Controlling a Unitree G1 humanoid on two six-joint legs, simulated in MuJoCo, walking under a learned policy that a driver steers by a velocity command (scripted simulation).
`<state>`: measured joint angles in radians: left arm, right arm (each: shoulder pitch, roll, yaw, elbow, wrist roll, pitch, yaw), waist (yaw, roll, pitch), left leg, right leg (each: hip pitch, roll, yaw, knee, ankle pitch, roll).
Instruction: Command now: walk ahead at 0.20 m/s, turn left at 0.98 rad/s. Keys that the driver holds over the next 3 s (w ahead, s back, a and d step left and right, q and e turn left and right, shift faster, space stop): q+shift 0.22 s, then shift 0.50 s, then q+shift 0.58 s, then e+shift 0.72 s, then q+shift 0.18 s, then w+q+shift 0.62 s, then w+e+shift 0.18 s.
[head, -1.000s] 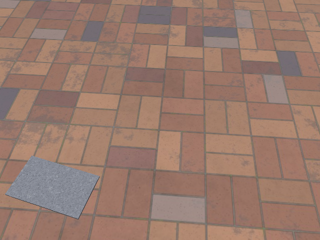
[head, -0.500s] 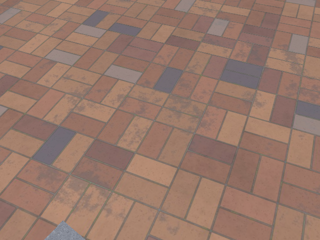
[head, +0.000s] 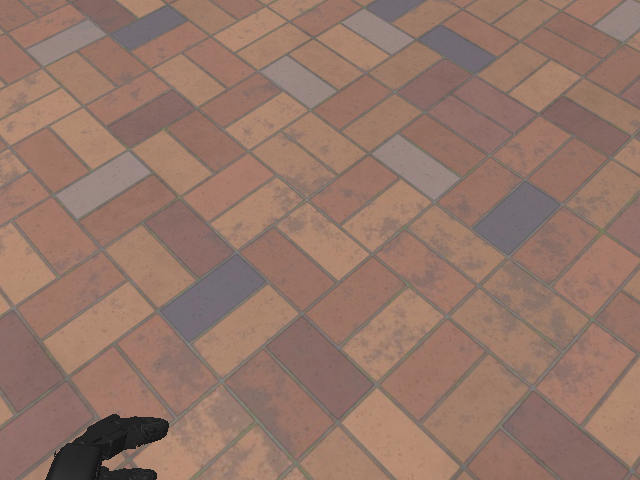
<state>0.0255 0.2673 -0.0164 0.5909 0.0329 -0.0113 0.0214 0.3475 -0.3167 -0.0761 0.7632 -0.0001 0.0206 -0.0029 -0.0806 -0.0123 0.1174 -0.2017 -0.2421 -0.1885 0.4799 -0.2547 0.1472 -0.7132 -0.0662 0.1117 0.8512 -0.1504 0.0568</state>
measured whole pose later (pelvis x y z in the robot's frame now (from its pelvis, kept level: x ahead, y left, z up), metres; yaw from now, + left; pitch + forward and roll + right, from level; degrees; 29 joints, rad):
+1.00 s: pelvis +0.07 -0.07 +0.01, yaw +33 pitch +0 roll +0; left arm 0.21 0.27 0.04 0.71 0.03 0.04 0.04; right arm 0.21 -0.31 -0.07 0.72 -0.01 0.08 0.03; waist -0.01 0.03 0.06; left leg -0.44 -0.05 0.01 0.99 -0.44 -0.01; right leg -0.17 -0.04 -0.13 0.46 -0.28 -0.02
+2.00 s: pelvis +0.06 -0.06 +0.01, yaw +26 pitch +2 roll +2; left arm 0.28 0.33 0.09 0.70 -0.01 0.06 0.00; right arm 0.12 -0.33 -0.05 0.70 -0.03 0.05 -0.01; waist 0.02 0.03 0.08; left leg -0.52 -0.02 -0.09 0.99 -0.36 -0.07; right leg -0.21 0.13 0.19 0.44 -0.23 -0.09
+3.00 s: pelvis +0.34 +0.22 -0.03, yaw +54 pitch +4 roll +0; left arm 0.59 0.27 0.02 0.96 0.03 -0.09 0.00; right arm -0.09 -0.29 0.00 0.60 -0.05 -0.03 0.09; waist 0.11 0.03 0.02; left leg -0.64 -0.02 0.07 0.69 -0.21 0.16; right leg 0.26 -0.07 -0.17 0.23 -0.46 0.04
